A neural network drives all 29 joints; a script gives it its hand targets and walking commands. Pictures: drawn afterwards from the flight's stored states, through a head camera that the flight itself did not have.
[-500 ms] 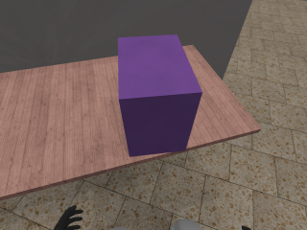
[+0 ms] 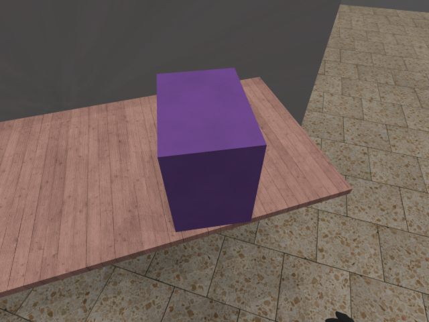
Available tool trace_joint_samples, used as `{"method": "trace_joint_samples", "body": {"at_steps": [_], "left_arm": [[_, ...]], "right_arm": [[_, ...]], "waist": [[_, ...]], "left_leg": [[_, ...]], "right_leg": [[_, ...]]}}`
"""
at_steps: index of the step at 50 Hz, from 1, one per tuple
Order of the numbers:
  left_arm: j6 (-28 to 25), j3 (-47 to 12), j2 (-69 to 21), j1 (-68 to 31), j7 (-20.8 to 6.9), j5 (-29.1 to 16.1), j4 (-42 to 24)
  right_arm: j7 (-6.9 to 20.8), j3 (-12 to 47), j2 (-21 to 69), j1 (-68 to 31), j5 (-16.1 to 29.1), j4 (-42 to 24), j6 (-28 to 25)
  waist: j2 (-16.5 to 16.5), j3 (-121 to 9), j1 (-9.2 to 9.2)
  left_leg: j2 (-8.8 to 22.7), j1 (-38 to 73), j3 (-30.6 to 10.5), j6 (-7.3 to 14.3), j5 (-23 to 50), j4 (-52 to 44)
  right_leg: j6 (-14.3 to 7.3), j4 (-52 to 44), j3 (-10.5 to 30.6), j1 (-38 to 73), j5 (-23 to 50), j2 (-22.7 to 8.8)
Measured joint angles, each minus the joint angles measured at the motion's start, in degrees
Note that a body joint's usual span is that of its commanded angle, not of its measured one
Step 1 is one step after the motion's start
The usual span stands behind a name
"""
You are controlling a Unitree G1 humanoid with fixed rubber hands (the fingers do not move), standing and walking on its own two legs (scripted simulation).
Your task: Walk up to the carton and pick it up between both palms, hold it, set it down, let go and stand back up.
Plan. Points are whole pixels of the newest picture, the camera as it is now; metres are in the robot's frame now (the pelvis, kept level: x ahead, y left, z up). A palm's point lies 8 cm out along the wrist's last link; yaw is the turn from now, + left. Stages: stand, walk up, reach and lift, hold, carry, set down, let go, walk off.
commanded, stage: walk up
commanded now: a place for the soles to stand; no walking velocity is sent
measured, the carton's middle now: (205, 149) +0.48 +0.03 +0.03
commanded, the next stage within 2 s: stand in 0.24 s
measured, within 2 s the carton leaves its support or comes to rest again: neither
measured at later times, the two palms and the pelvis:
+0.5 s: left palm out of the picture +0.12 +0.26 -0.10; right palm out of the picture +0.05 -0.24 -0.11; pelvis +0.00 +0.01 +0.00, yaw +0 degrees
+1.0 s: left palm out of the picture +0.13 +0.27 -0.12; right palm out of the picture +0.12 -0.24 -0.13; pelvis -0.01 +0.02 -0.02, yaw +2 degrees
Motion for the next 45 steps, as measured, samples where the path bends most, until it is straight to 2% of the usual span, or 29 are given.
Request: {"method": "trace_joint_samples", "body": {"at_steps": [9, 19, 42, 43, 45], "left_arm": [[-0.7, -0.7, -0.4, -1.7, 0.6, 0.2, -2.4], [-0.4, -0.6, -0.1, -3.5, 0.8, 0.3, -3.3], [-0.6, -0.3, 0.1, -0.4, 1.1, 0.4, -1.2], [0.2, -0.3, 0.1, -0.5, 1.3, 0.2, -1.3], [6.1, -0.6, 0.4, -3.5, 2.6, 0.0, -1.7]], "right_arm": [[0.0, 0.4, -0.2, 1.1, 0.2, 2.5, 0.7], [0.3, 0.3, 0.1, 1.3, 0.2, 3.7, 0.5], [0.4, -0.1, 0.1, -0.8, 0.3, 4.1, 0.7], [0.6, -0.5, 0.2, -1.1, -0.1, 4.6, 0.2], [2.2, -3.6, 0.9, -4.4, -2.6, 7.9, -3.2]], "waist": [[0.7, 0.5, -1.08], [-0.3, -0.1, -1.59], [0.0, 0.2, -0.5], [0.0, 0.2, -0.59], [0.5, 1.0, -1.27]], "left_leg": [[-0.4, -0.7, -0.1, 0.3, 0.2, 0.0], [-0.8, -0.8, 0.4, 0.9, 0.1, 0.2], [-1.4, -0.9, 0.6, 1.7, -0.1, 0.2], [-1.4, -1.2, 0.5, 1.7, -0.3, 0.5], [-0.8, -3.8, -0.2, 1.6, -2.0, 4.3]], "right_leg": [[0.3, -0.1, 0.1, -0.6, 0.2, -0.4], [1.0, -0.1, 0.8, -0.8, 0.4, -0.7], [1.9, -1.0, 1.3, -0.5, 0.8, -1.3], [1.6, -0.6, 1.1, -0.8, 0.4, -1.3], [-0.3, 2.4, -0.7, -2.7, -1.3, -1.5]]}}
